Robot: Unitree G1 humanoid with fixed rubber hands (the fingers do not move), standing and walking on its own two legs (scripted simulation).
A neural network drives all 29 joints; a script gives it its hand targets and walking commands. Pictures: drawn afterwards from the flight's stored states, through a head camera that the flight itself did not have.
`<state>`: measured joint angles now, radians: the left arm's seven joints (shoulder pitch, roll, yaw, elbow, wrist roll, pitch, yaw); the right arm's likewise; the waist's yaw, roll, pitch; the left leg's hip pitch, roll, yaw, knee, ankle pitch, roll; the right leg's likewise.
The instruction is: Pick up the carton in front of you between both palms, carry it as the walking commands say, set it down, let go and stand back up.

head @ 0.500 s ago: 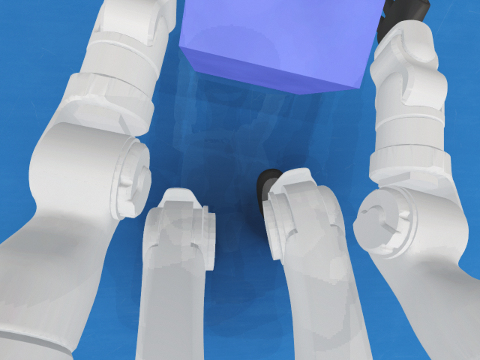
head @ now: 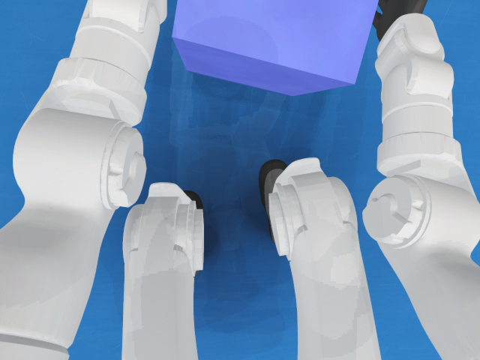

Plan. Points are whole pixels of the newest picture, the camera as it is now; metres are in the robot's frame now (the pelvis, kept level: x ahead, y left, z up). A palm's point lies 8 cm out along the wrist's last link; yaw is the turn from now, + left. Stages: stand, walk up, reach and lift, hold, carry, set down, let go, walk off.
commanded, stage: set down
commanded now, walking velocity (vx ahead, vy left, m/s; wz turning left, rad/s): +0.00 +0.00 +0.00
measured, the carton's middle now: (265, 5) +0.53 -0.10 -0.25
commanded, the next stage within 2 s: let go in 1.78 s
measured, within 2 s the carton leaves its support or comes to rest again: rests again in 0.42 s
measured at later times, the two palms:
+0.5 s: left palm out of the picture +0.57 +0.06 -0.19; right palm (390, 24) +0.48 -0.26 -0.19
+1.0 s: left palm out of the picture +0.60 +0.07 -0.09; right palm out of the picture +0.49 -0.29 -0.10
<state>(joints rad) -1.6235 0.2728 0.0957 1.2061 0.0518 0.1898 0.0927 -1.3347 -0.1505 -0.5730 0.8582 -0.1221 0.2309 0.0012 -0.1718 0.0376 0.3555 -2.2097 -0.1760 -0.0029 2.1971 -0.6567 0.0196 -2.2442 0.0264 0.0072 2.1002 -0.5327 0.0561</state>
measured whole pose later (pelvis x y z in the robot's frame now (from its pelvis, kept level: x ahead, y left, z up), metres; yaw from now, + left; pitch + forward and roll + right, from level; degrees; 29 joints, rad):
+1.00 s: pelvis -0.01 -0.02 +0.02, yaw -2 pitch +36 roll -1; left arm -1.60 0.50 -0.05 1.12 -0.16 0.22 0.06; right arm -1.36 -0.25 -0.28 0.90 0.22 0.18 -0.18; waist -0.18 0.02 0.34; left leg -2.12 -0.05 0.00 2.14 -0.65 0.02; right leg -2.19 0.01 -0.05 2.04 -0.48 -0.03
